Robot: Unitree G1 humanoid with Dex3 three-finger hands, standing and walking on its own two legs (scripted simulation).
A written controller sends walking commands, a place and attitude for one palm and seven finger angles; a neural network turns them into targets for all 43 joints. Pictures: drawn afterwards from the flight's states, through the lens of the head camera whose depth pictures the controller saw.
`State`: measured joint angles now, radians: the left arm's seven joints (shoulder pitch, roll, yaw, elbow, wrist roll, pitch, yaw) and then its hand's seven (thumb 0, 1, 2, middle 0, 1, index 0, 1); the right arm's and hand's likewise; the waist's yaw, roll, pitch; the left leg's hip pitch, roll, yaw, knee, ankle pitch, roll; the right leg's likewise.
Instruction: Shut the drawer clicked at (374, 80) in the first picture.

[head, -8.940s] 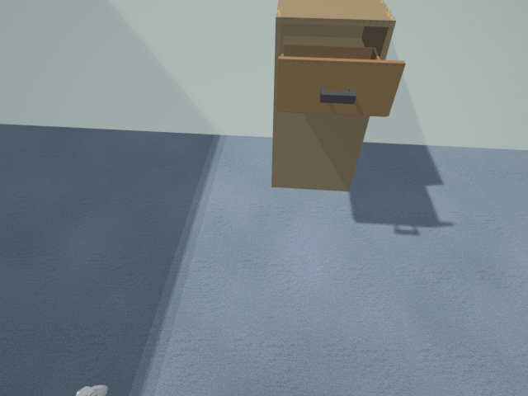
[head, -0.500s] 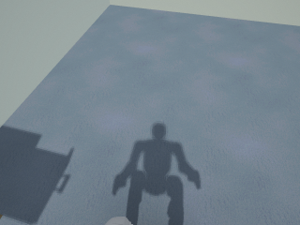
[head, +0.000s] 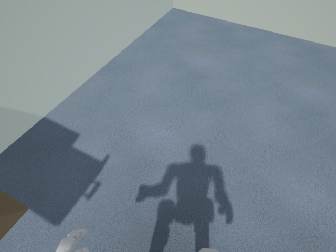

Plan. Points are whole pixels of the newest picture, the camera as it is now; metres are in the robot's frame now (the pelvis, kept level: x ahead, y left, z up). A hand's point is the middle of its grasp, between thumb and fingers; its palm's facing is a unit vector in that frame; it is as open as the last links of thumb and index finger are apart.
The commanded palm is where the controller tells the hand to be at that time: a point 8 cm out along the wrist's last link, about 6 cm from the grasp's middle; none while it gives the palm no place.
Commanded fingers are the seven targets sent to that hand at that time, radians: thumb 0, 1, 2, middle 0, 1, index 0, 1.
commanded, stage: turn to face it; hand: left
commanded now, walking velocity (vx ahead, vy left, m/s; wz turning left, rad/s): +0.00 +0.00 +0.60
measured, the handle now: out of the picture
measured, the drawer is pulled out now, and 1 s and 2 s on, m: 0.30 0.30 0.30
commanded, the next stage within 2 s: take the last steps up to it in 1.60 s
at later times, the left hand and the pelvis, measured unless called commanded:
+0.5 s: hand out of the picture -0.02 +0.17 -0.16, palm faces +0.34 -0.90 -0.27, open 7.4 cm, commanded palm none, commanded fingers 0.00 0.90 0.90 -0.20 -0.30 -0.20 -0.30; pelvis +0.00 -0.03 +0.00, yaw +19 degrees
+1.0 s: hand out of the picture -0.01 +0.25 -0.15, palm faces +0.59 -0.77 -0.27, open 7.4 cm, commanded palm none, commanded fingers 0.00 0.90 0.90 -0.20 -0.30 -0.20 -0.30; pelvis +0.01 +0.00 +0.00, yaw +36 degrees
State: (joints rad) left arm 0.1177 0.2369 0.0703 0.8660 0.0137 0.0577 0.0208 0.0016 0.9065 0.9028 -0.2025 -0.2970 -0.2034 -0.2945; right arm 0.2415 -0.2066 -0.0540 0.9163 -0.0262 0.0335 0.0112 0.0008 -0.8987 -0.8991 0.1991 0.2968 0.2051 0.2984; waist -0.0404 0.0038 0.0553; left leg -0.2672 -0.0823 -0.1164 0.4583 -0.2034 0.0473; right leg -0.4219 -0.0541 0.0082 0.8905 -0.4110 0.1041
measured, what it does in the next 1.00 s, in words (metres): steps on the spot, turning left: right foot, then left foot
